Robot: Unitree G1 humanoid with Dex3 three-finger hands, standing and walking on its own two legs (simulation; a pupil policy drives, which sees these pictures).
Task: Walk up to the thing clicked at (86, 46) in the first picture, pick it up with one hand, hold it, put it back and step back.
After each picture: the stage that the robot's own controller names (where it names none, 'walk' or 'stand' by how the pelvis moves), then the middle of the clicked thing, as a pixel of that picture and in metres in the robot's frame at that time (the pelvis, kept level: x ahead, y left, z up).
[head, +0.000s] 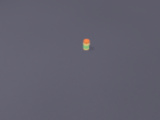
stand; (86, 44) +1.35 -0.04 -0.72
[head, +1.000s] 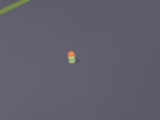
walk; (71, 57) +1.22 +0.23 -0.70
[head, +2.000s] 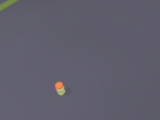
walk; (60, 88) +0.73 +0.30 -0.71
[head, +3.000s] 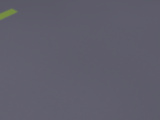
walk; out of the picture +0.46 +0.17 -0.69
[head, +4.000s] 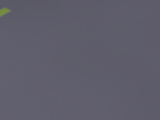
stand; out of the picture +0.37 +0.20 -0.71
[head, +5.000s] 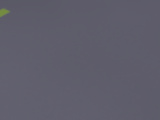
stand; out of the picture +0.33 +0.19 -0.72
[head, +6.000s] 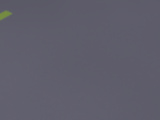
stand; out of the picture +0.37 +0.19 -0.73
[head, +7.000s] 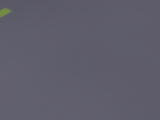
stand; out of the picture +0.36 +0.19 -0.73
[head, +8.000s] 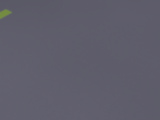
stand; out of the picture +0.35 +0.19 -0.73
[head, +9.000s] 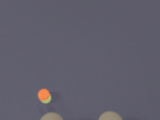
go down; (44, 96) +0.39 +0.20 -0.54
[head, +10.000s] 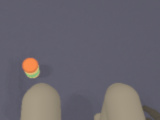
go down; (31, 68) +0.44 +0.22 -0.32
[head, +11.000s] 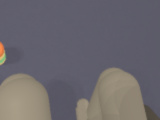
close in; out of the picture +0.42 +0.25 -0.24
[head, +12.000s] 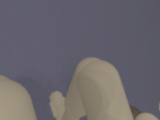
close; out of the picture +0.41 +0.27 -0.22
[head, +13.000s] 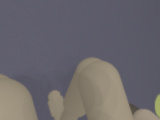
lift; out of the picture +0.41 +0.28 -0.22
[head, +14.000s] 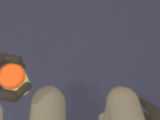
lift; (16, 81) +0.32 +0.23 -0.05
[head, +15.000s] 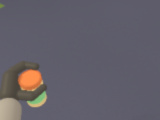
hold; (33, 88) +0.33 +0.17 +0.03
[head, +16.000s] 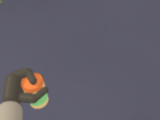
hold; (35, 91) +0.33 +0.17 +0.01
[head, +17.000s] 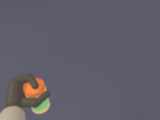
crouch; (37, 96) +0.32 +0.16 -0.02
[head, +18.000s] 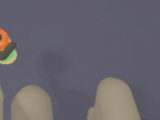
crouch; (1, 47) +0.45 +0.23 -0.09
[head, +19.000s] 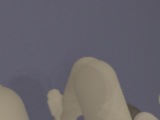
lower; out of the picture +0.42 +0.29 -0.22
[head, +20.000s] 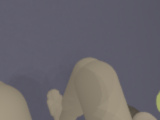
lower; out of the picture +0.42 +0.29 -0.23
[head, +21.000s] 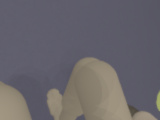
lower; out of the picture +0.42 +0.29 -0.23
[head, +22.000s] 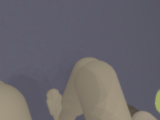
lower; out of the picture +0.42 +0.29 -0.23
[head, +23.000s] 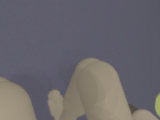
draw back; out of the picture +0.42 +0.28 -0.23
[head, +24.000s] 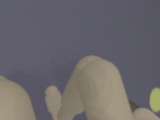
rise; out of the picture +0.41 +0.27 -0.23
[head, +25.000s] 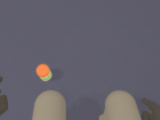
walk; (44, 72) +0.43 +0.20 -0.41
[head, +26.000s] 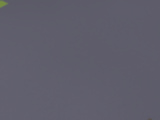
stand; out of the picture +0.36 +0.17 -0.66
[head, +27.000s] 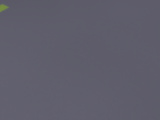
stand; out of the picture +0.37 +0.19 -0.67
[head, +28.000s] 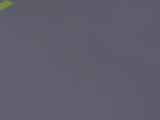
stand; out of the picture +0.38 +0.17 -0.70
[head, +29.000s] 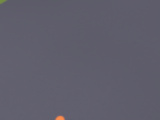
walk; out of the picture +0.40 +0.17 -0.71
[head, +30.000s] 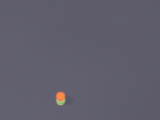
walk; (60, 98) +0.53 +0.12 -0.71
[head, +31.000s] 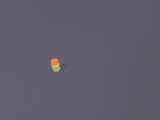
walk; (55, 65) +0.85 +0.26 -0.68
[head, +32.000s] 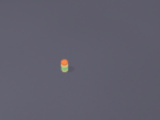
stand; (64, 65) +1.01 +0.18 -0.71
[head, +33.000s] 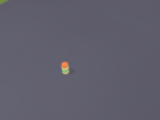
stand; (65, 68) +1.01 +0.18 -0.73
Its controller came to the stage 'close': yes
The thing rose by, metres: 0.71
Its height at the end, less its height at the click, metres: +0.00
